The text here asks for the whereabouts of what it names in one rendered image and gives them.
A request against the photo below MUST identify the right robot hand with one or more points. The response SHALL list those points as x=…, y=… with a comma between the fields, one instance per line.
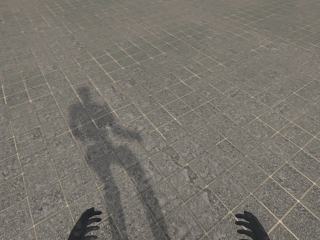
x=257, y=230

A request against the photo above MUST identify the left robot hand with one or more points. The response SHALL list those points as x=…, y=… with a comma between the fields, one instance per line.
x=80, y=229

